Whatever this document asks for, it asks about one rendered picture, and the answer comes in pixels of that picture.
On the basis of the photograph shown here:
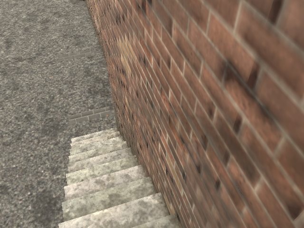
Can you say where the stairs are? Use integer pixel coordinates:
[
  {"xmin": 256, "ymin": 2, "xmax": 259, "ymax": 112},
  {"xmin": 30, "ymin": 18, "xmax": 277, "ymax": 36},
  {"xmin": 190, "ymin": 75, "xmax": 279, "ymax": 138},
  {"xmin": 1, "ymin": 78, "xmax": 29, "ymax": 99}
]
[{"xmin": 58, "ymin": 127, "xmax": 181, "ymax": 228}]

